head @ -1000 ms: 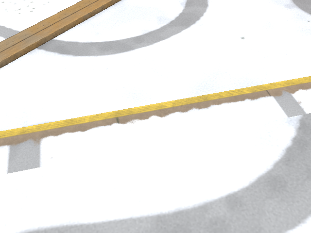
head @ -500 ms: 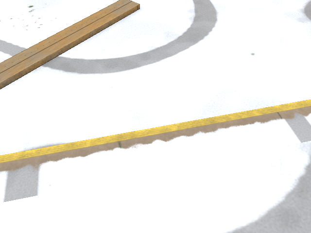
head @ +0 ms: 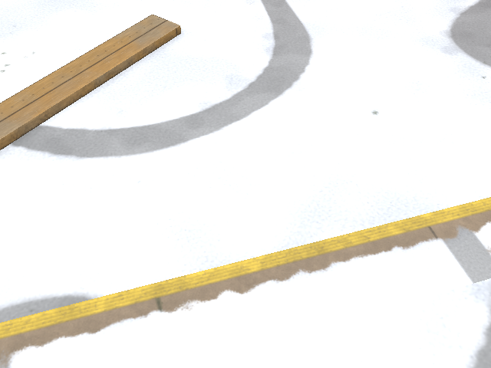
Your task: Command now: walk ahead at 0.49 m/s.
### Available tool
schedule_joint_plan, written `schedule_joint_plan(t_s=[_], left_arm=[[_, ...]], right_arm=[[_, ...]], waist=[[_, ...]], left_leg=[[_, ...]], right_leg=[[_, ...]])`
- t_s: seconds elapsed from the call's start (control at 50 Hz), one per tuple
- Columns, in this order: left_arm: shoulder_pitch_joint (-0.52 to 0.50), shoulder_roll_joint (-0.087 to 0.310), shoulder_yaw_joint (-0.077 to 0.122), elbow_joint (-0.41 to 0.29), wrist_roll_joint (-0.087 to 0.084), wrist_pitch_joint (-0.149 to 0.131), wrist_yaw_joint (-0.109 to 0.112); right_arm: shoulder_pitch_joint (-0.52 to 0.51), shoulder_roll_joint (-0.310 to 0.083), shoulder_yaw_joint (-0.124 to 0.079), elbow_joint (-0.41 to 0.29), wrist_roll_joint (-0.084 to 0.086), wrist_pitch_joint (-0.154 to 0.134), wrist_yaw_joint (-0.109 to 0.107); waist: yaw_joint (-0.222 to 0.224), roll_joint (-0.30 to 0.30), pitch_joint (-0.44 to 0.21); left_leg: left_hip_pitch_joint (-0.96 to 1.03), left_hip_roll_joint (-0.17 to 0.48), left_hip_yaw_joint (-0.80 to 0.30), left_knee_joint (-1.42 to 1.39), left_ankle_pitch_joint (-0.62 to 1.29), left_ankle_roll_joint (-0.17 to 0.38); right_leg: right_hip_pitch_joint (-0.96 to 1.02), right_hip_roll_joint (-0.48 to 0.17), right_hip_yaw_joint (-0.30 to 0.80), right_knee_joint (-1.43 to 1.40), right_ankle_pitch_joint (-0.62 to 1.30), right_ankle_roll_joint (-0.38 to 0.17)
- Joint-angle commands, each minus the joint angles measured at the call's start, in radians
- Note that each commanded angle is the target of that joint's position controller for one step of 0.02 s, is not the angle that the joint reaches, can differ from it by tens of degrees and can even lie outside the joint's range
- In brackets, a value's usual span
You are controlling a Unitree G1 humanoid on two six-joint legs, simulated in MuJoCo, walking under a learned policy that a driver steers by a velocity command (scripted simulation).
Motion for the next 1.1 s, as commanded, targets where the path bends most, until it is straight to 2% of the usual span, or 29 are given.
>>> schedule_joint_plan(t_s=[0.02, 0.1, 0.2, 0.24, 0.28, 0.3, 0.32, 0.34, 0.36, 0.38, 0.4, 0.42, 0.48, 0.58, 0.66, 0.74, 0.8, 0.82, 0.84, 0.86, 0.88, 0.9, 0.92, 0.94, 0.96, 0.98, 1.02, 1.06, 1.1], left_arm=[[0.035, 0.043, 0.013, -0.042, 0.013, 0.005, 0.006], [-0.121, 0.027, 0.007, -0.081, 0.003, -0.004, -0.005], [-0.241, 0.038, 0.003, -0.131, -0.01, -0.012, -0.033], [-0.217, 0.06, 0.01, -0.136, -0.011, -0.021, -0.044], [-0.038, 0.114, 0.041, -0.087, -0.006, -0.028, -0.043], [0.166, 0.185, 0.069, -0.035, -0.001, -0.031, -0.036], [0.304, 0.295, 0.095, -0.009, 0.015, -0.021, -0.032], [0.322, 0.219, 0.073, -0.004, 0.011, -0.019, -0.037], [0.231, 0.156, 0.05, -0.017, 0.005, -0.02, -0.039], [0.133, 0.118, 0.038, -0.043, 0.006, -0.018, -0.04], [0.063, 0.086, 0.027, -0.053, 0.01, -0.017, -0.046], [0.033, 0.063, 0.02, -0.054, 0.017, -0.02, -0.05], [0.087, 0.067, 0.023, -0.013, 0.023, -0.022, -0.05], [0.17, 0.1, 0.032, 0.025, 0.019, -0.012, -0.021], [0.216, 0.114, 0.036, 0.056, 0.014, -0.009, -0.008], [0.245, 0.115, 0.042, 0.089, 0.011, 0.002, -0.002], [0.222, 0.133, 0.052, 0.091, 0.005, 0.015, 0.005], [0.202, 0.144, 0.055, 0.084, 0.006, 0.021, 0.009], [0.184, 0.159, 0.059, 0.077, 0.005, 0.028, 0.014], [0.162, 0.16, 0.057, 0.065, 0.007, 0.038, 0.019], [0.175, 0.148, 0.046, 0.038, 0.021, 0.037, 0.028], [0.283, 0.0, -0.001, 0.005, 0.044, 0.003, 0.002], [0.223, 0.079, 0.016, 0.013, 0.006, -0.037, -0.014], [0.126, 0.129, 0.03, -0.02, -0.027, -0.056, -0.018], [0.064, 0.134, 0.03, -0.043, -0.017, -0.065, -0.007], [0.037, 0.137, 0.04, -0.048, 0.006, -0.06, 0.005], [0.068, 0.127, 0.051, -0.069, 0.013, -0.032, 0.012], [0.047, 0.125, 0.06, -0.093, 0.02, -0.008, 0.026], [-0.028, 0.1, 0.054, -0.125, 0.029, 0.004, 0.035]], right_arm=[[-0.038, -0.132, -0.021, -0.055, 0.001, -0.016, -0.02], [0.04, -0.155, -0.025, -0.037, 0.017, -0.004, -0.034], [0.114, -0.167, -0.031, -0.001, 0.028, 0.013, -0.035], [0.105, -0.178, -0.037, 0.0, 0.027, 0.024, -0.037], [0.068, -0.178, -0.035, -0.008, 0.023, 0.038, -0.04], [0.058, -0.14, -0.019, -0.027, 0.01, 0.038, -0.04], [0.16, -0.023, 0.016, -0.044, 0.006, 0.019, -0.032], [0.166, -0.053, 0.012, -0.03, 0.023, -0.007, -0.027], [0.079, -0.151, -0.016, -0.055, 0.048, -0.02, -0.024], [0.009, -0.158, -0.019, -0.077, 0.051, -0.02, -0.027], [-0.027, -0.144, -0.023, -0.083, 0.038, -0.014, -0.034], [-0.018, -0.129, -0.029, -0.081, 0.029, 0.001, -0.04], [0.018, -0.08, -0.029, -0.07, 0.024, 0.034, -0.042], [-0.165, -0.065, -0.032, -0.138, 0.012, 0.035, -0.04], [-0.268, -0.047, -0.021, -0.169, 0.025, 0.035, -0.022], [-0.38, -0.05, -0.022, -0.236, 0.032, 0.032, 0.008], [-0.371, -0.06, -0.028, -0.263, 0.032, 0.029, 0.033], [-0.338, -0.075, -0.036, -0.263, 0.031, 0.029, 0.036], [-0.263, -0.1, -0.051, -0.251, 0.03, 0.031, 0.036], [-0.103, -0.148, -0.08, -0.209, 0.031, 0.033, 0.031], [0.068, -0.245, -0.112, -0.183, 0.02, 0.038, 0.016], [0.096, -0.321, -0.123, -0.181, 0.034, 0.035, 0.014], [0.138, -0.232, -0.1, -0.177, 0.038, 0.035, 0.014], [0.092, -0.187, -0.089, -0.182, 0.032, 0.034, 0.007], [0.006, -0.173, -0.084, -0.212, 0.027, 0.032, 0.004], [-0.064, -0.151, -0.076, -0.232, 0.014, 0.033, 0.004], [-0.106, -0.116, -0.065, -0.259, 0.003, 0.031, 0.003], [-0.09, -0.144, -0.07, -0.258, 0.013, 0.027, -0.012], [-0.047, -0.183, -0.081, -0.249, 0.014, 0.027, -0.027]], waist=[[0.047, 0.074, 0.054], [-0.01, 0.079, 0.052], [-0.048, 0.094, 0.082], [-0.023, 0.107, 0.07], [0.079, 0.107, -0.029], [0.156, 0.056, -0.172], [0.144, -0.18, -0.323], [0.147, -0.215, -0.387], [0.127, -0.148, -0.234], [0.099, -0.078, -0.145], [0.071, -0.023, -0.079], [0.038, -0.038, -0.047], [0.009, -0.041, -0.017], [0.04, -0.018, 0.028], [0.075, -0.022, 0.065], [0.102, 0.01, 0.108], [0.083, -0.021, 0.08], [0.061, -0.035, 0.055], [0.019, -0.048, 0.001], [-0.061, -0.021, -0.083], [-0.114, 0.089, -0.208], [-0.02, 0.314, -0.338], [-0.07, 0.239, -0.393], [-0.077, 0.195, -0.25], [-0.045, 0.077, -0.166], [-0.005, 0.029, -0.104], [0.052, 0.057, -0.095], [0.063, 0.068, -0.05], [0.044, 0.086, -0.021]], left_leg=[[-0.096, 0.284, -0.214, -0.202, 0.074, 0.172], [-0.015, 0.266, -0.162, -0.18, 0.089, 0.127], [0.131, 0.324, -0.179, -0.107, 0.058, 0.118], [0.177, 0.35, -0.196, -0.053, 0.103, 0.103], [0.161, 0.298, -0.147, 0.158, 0.387, 0.067], [0.027, 0.235, -0.088, 0.428, 0.366, 0.029], [-0.39, 0.069, -0.01, 0.843, -0.008, -0.053], [-0.536, 0.043, -0.167, 1.004, -0.425, -0.043], [-0.622, 0.107, -0.187, 1.07, -0.375, -0.022], [-0.608, 0.162, -0.155, 1.044, -0.281, -0.016], [-0.571, 0.196, -0.139, 0.975, -0.204, -0.021], [-0.51, 0.227, -0.14, 0.912, -0.15, -0.024], [-0.462, 0.232, -0.119, 0.847, -0.073, -0.045], [-0.574, 0.234, -0.114, 0.577, 0.139, -0.07], [-0.553, 0.206, -0.086, 0.407, 0.259, -0.053], [-0.594, 0.182, -0.095, 0.319, 0.208, -0.016], [-0.532, 0.157, -0.055, 0.299, 0.086, 0.016], [-0.463, 0.128, -0.024, 0.296, 0.037, 0.033], [-0.345, 0.087, 0.012, 0.293, 0.007, 0.051], [-0.134, 0.039, 0.031, 0.259, 0.042, 0.079], [0.181, 0.19, -0.221, 0.259, 0.078, 0.145], [0.527, 0.404, -0.752, 0.136, -0.106, 0.339], [0.584, 0.42, -0.871, 0.028, -0.2, 0.327], [0.487, 0.392, -0.728, 0.022, -0.131, 0.263], [0.325, 0.356, -0.613, 0.019, -0.004, 0.227], [0.165, 0.315, -0.513, 0.012, 0.137, 0.205], [0.035, 0.267, -0.447, -0.024, 0.201, 0.203], [-0.074, 0.243, -0.391, -0.061, 0.205, 0.207], [-0.114, 0.227, -0.372, -0.076, 0.203, 0.204]], right_leg=[[-0.029, -0.044, 0.003, -0.142, 0.155, 0.028], [0.005, 0.0, -0.033, -0.427, 0.304, 0.035], [0.007, 0.032, -0.045, -0.575, 0.218, 0.018], [0.06, 0.048, -0.054, -0.619, 0.136, -0.011], [0.314, 0.109, -0.105, -0.662, 0.101, -0.051], [0.601, 0.023, -0.01, -0.638, 0.132, -0.107], [1.006, -0.234, 0.42, -0.691, 0.027, -0.263], [1.045, -0.29, 0.685, -0.832, -0.058, -0.299], [0.92, -0.258, 0.549, -0.84, -0.077, -0.241], [0.772, -0.218, 0.399, -0.855, -0.008, -0.206], [0.64, -0.169, 0.296, -0.894, 0.056, -0.187], [0.555, -0.125, 0.217, -0.928, 0.098, -0.167], [0.478, -0.086, 0.115, -0.979, 0.236, -0.184], [0.535, -0.083, 0.05, -1.0, 0.309, -0.175], [0.577, -0.089, -0.029, -1.019, 0.246, -0.146], [0.693, -0.129, -0.086, -0.979, 0.297, -0.125], [0.757, -0.156, -0.121, -0.898, 0.429, -0.1], [0.764, -0.153, -0.138, -0.84, 0.579, -0.088], [0.765, -0.143, -0.158, -0.738, 0.746, -0.071], [0.714, -0.093, -0.204, -0.525, 0.829, -0.037], [0.474, -0.039, -0.225, -0.184, 0.587, 0.003], [0.047, 0.178, -0.132, 0.17, -0.275, 0.058], [-0.078, 0.164, 0.044, 0.286, -0.351, 0.031], [-0.155, 0.11, 0.044, 0.287, -0.279, 0.008], [-0.122, 0.068, 0.039, 0.225, -0.188, 0.005], [-0.058, 0.036, 0.032, 0.146, -0.132, 0.014], [0.047, 0.005, 0.04, 0.051, -0.094, 0.032], [0.095, 0.001, 0.033, -0.109, -0.069, 0.054], [0.09, 0.027, 0.015, -0.246, 0.016, 0.078]])
Velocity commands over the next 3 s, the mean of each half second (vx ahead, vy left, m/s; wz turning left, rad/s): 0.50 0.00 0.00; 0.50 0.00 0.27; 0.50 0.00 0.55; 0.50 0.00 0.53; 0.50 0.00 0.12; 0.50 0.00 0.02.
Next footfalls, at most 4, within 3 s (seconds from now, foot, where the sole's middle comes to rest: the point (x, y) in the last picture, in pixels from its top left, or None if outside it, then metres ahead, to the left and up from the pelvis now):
0.30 right None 0.33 -0.17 -0.78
0.88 left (218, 325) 0.64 0.08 -0.78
1.42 right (272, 258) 0.86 -0.08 -0.78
1.88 left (161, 243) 1.05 0.30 -0.96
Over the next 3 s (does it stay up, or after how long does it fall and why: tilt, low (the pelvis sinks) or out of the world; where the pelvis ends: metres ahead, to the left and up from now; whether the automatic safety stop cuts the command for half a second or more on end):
stays up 1.43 0.57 -0.18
